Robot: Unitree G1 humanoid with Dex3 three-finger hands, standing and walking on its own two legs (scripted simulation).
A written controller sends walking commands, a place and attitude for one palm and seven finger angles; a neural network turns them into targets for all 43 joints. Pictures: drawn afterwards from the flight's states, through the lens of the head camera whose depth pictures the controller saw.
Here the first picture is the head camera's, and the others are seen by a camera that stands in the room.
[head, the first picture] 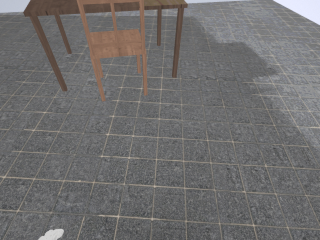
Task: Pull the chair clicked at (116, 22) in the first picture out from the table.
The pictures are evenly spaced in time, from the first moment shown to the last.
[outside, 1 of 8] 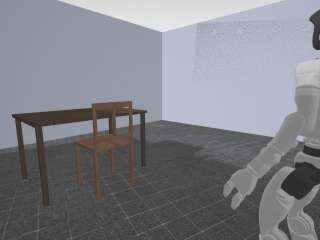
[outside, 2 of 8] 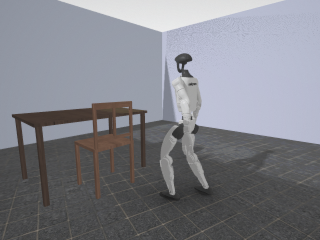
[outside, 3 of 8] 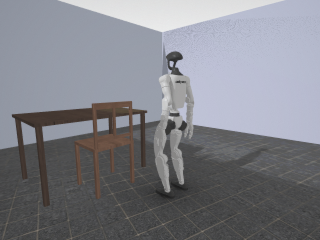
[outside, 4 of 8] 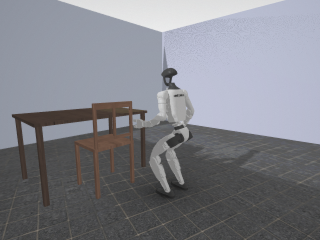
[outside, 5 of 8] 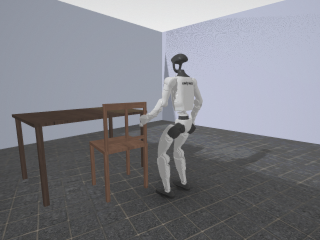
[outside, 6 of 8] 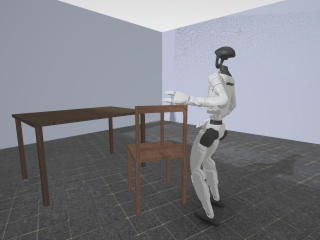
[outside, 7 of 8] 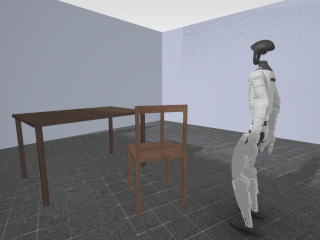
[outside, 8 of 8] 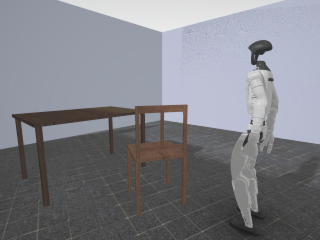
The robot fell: no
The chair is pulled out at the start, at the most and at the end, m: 0.00 0.56 0.56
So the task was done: yes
